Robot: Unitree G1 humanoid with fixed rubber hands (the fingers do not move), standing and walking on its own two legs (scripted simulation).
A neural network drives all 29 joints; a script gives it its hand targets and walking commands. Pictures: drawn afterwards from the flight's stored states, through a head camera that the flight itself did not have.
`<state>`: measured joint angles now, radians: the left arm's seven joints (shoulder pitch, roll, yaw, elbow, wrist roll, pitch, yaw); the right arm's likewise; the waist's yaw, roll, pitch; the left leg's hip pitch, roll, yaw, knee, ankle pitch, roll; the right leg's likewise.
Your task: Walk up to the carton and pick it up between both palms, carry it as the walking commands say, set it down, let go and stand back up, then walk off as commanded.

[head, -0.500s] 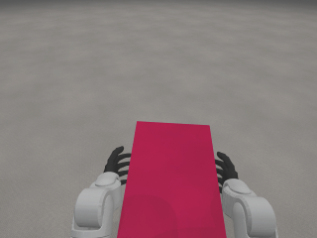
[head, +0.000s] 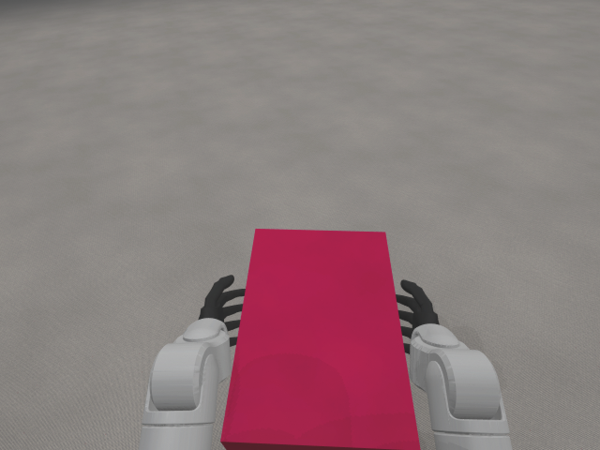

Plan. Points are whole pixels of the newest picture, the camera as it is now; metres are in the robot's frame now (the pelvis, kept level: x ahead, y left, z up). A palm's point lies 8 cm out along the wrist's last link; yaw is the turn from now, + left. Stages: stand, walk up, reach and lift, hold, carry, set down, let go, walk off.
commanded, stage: carry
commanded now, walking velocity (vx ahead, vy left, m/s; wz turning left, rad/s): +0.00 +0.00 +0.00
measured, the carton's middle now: (316, 363) +0.26 +0.02 +0.00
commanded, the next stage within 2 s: none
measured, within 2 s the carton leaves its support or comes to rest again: neither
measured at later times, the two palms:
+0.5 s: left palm (212, 381) +0.19 +0.13 +0.09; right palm (455, 408) +0.19 -0.14 +0.07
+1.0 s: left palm (243, 431) +0.15 +0.08 +0.08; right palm out of the picture +0.14 -0.18 +0.08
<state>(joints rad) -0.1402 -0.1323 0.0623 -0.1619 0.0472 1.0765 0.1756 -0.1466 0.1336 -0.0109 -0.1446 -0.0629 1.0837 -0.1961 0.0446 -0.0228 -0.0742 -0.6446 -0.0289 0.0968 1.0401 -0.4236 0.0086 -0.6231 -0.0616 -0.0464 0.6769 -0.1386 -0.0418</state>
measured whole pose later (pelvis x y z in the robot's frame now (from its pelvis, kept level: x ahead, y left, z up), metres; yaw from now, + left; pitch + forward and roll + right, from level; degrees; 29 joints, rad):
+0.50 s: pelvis -0.09 +0.00 +0.02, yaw -1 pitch +2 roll -2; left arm -0.22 -0.14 0.08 0.05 0.11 0.96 0.15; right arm -0.20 0.14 -0.08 0.04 -0.11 0.96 -0.16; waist 0.01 0.08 -0.12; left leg -0.29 -0.08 0.13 0.60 -0.36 0.14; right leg -0.35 -0.04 -0.07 0.59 -0.29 0.03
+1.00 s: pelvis -0.13 -0.04 +0.03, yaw +1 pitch +0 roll +0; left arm -0.18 -0.14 0.06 0.12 0.11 0.84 0.14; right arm -0.14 0.13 -0.07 0.09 -0.10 0.83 -0.16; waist -0.01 0.00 -0.14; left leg -0.30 -0.05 0.09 0.55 -0.27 0.09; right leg -0.35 -0.01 -0.11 0.54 -0.20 -0.04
